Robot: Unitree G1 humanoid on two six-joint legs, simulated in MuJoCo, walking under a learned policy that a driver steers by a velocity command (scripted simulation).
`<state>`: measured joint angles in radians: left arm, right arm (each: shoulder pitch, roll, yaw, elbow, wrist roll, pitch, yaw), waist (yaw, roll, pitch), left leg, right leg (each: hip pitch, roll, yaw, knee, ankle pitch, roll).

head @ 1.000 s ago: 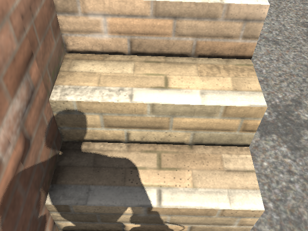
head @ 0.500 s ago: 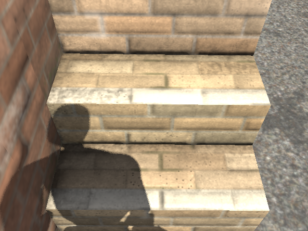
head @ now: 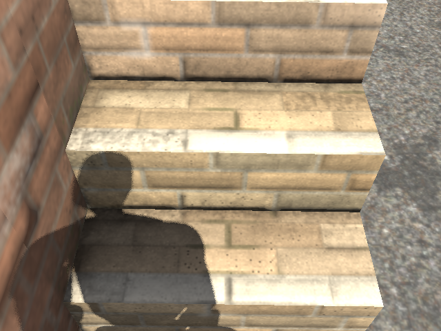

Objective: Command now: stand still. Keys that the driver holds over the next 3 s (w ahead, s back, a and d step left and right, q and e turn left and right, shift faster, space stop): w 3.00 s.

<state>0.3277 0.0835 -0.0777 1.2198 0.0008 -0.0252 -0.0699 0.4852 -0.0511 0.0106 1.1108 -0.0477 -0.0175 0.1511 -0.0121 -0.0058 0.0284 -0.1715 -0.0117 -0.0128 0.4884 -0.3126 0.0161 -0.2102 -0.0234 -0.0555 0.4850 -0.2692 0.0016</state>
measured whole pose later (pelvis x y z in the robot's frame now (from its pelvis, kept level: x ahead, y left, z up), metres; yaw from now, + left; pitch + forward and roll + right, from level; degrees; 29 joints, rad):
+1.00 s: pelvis +0.00 -0.01 +0.00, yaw +0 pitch +0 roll -1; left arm 0.37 0.06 -0.08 1.24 -0.01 -0.06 -0.07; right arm 0.53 -0.02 0.00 1.18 -0.04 -0.01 0.13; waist -0.02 -0.01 0.04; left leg -0.18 0.01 -0.02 0.51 -0.33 0.00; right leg -0.21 -0.01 -0.07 0.49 -0.28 -0.01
